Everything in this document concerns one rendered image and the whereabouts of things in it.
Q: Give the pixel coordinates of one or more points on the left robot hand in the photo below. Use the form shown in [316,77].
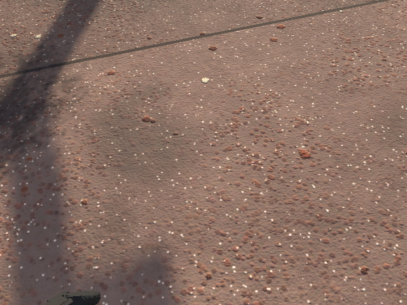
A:
[75,298]

